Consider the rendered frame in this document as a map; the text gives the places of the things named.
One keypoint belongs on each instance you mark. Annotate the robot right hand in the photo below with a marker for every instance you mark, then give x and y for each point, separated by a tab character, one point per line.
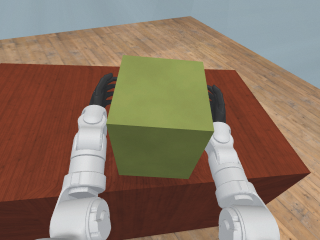
217	104

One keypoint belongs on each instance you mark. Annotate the pedestal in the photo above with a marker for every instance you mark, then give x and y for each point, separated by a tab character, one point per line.
39	109

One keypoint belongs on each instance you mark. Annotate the robot right forearm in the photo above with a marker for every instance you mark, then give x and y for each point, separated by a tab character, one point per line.
232	186

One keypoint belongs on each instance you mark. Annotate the robot left upper arm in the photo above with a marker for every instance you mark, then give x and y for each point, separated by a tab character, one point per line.
80	219

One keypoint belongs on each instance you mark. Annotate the robot left forearm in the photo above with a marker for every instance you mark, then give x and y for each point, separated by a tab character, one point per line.
86	177

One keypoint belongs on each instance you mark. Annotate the robot left hand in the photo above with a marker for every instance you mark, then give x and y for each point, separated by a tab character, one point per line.
100	93

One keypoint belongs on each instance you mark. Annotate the carton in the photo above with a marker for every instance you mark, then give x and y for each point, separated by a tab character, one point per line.
160	120

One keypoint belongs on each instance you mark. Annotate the robot right upper arm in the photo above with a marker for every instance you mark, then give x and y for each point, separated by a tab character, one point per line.
247	222

